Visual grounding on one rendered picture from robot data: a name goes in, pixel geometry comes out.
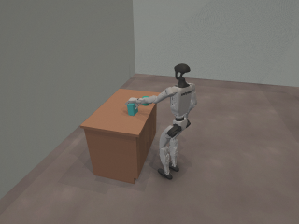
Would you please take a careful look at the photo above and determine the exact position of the left robot upper arm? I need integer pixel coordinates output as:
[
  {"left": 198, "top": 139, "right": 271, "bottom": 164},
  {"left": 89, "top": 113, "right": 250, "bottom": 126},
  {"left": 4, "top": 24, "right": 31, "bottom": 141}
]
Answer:
[{"left": 153, "top": 87, "right": 178, "bottom": 104}]

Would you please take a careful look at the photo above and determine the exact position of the robot left foot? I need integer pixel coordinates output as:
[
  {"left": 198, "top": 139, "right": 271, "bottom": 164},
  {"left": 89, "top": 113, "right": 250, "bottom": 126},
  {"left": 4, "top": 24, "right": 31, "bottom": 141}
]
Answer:
[{"left": 158, "top": 168, "right": 173, "bottom": 180}]

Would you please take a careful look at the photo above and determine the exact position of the humanoid robot torso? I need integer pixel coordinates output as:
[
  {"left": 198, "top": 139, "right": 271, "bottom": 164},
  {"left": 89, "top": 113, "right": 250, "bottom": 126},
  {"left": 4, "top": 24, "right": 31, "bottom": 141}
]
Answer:
[{"left": 170, "top": 81, "right": 192, "bottom": 132}]

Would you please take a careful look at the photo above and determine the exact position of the right robot upper arm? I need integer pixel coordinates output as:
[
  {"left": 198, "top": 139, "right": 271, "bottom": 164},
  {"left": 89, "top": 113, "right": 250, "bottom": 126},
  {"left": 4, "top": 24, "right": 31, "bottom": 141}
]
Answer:
[{"left": 188, "top": 83, "right": 197, "bottom": 106}]

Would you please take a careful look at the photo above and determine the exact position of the table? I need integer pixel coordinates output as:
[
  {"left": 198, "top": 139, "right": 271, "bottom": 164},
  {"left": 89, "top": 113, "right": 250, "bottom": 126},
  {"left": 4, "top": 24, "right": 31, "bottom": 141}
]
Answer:
[{"left": 80, "top": 89, "right": 160, "bottom": 184}]

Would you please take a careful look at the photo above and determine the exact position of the sponge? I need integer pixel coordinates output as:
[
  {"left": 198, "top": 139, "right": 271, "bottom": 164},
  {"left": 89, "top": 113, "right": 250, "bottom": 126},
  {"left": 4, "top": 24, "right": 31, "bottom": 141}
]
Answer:
[{"left": 127, "top": 103, "right": 138, "bottom": 116}]

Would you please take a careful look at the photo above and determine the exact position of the right robot forearm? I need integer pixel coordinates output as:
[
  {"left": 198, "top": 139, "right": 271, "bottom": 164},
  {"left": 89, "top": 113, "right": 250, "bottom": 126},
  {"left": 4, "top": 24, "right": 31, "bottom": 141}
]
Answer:
[{"left": 185, "top": 105, "right": 195, "bottom": 115}]

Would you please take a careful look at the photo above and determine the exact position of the left robot hand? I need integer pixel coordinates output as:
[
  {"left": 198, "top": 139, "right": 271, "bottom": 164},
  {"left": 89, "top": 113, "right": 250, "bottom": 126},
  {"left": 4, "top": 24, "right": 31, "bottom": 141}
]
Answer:
[{"left": 125, "top": 97, "right": 139, "bottom": 110}]

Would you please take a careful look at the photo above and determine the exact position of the left robot forearm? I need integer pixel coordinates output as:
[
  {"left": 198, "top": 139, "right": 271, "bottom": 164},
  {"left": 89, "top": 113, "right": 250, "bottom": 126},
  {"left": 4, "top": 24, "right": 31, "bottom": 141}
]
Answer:
[{"left": 136, "top": 95, "right": 156, "bottom": 105}]

